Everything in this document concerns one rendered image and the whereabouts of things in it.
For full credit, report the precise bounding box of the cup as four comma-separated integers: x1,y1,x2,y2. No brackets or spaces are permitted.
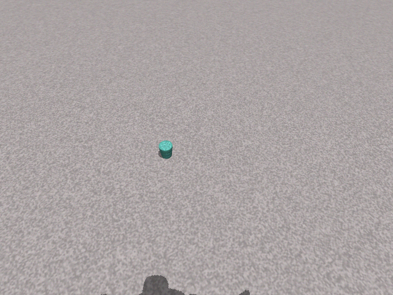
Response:
158,141,173,159

